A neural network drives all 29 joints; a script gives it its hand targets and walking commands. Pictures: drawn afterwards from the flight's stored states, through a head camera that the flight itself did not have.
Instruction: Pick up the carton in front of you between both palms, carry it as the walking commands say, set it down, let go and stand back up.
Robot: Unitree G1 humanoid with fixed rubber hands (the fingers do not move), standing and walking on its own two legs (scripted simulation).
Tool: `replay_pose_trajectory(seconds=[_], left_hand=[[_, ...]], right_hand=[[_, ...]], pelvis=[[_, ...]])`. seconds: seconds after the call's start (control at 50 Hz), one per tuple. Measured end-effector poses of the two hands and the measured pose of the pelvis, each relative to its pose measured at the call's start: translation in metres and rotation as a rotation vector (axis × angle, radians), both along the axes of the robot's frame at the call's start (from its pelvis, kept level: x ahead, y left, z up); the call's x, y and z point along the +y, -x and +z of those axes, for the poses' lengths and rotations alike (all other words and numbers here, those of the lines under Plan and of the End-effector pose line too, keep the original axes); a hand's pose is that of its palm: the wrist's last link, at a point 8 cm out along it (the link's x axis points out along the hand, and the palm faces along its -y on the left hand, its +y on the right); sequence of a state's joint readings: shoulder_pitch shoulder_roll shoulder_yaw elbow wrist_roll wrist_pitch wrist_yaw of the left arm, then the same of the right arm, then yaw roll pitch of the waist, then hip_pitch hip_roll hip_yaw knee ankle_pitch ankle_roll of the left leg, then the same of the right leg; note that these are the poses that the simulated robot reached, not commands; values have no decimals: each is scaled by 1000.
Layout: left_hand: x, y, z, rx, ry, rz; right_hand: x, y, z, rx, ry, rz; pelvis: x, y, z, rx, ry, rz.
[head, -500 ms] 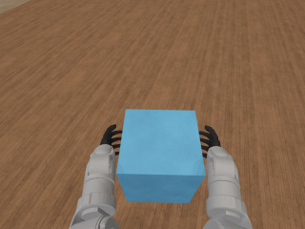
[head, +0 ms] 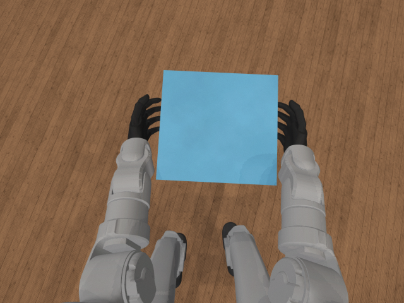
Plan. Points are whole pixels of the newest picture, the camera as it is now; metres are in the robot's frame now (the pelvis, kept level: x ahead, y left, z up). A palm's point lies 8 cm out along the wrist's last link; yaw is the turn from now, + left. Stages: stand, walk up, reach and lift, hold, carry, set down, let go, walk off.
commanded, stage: set down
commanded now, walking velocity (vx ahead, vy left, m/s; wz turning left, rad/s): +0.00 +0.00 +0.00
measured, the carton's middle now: (214, 138) +0.44 -0.03 -0.15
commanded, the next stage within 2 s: none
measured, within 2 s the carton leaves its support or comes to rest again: rests again in 1.58 s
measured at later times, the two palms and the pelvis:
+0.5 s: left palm (158, 134) +0.47 +0.11 -0.23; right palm (272, 149) +0.43 -0.18 -0.23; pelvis -0.03 -0.01 -0.13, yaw +1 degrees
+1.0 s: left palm (170, 136) +0.52 +0.10 -0.38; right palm (261, 153) +0.45 -0.19 -0.38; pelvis -0.04 +0.01 -0.24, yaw +0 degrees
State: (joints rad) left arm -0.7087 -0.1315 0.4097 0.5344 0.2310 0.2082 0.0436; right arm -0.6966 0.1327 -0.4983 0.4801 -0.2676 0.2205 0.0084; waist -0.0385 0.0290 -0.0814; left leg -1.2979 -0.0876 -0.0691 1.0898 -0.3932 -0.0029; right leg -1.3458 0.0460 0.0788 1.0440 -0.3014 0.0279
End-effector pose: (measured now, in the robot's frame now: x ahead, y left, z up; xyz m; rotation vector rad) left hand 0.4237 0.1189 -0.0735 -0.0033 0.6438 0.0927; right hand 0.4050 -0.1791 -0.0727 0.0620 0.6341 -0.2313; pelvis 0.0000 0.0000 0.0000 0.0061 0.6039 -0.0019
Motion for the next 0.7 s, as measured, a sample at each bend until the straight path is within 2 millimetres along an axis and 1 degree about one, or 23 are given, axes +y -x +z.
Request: replay_pose_trajectory(seconds=[0.06,0.14,0.34,0.52,0.7], left_hand=[[-2,-8,-13,14,-5,-11],[-4,-17,-35,36,-17,-32],[-7,-37,-101,42,-33,-75],[-8,-53,-160,45,-35,-105],[-12,-69,-213,60,-41,-140]], right_hand=[[-1,-5,-13,14,-7,-13],[-3,-9,-36,37,-6,-24],[-5,-17,-105,46,0,-47],[-6,-26,-162,51,6,-66],[-9,-34,-214,69,18,-87]], pelvis=[[-2,3,-15,35,-1,0],[-4,7,-35,84,-4,0],[-7,19,-91,188,-10,4],[-6,30,-139,217,-5,13],[-1,39,-180,222,7,18]])
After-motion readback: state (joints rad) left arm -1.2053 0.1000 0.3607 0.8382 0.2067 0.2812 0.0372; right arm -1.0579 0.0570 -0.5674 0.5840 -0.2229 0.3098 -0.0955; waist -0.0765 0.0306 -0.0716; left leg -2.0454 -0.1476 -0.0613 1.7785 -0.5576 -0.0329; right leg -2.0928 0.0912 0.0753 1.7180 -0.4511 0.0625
